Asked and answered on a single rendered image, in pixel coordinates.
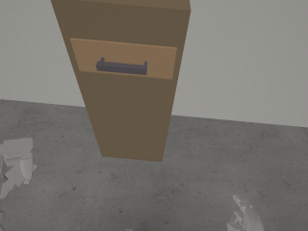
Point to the left robot hand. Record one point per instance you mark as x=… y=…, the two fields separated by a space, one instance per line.
x=16 y=154

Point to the drawer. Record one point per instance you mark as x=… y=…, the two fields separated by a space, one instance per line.
x=160 y=59

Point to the cabinet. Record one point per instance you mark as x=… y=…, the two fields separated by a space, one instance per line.
x=129 y=114

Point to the handle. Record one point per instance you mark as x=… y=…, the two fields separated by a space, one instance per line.
x=139 y=69

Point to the right robot hand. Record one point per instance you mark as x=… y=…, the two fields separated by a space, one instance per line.
x=249 y=219

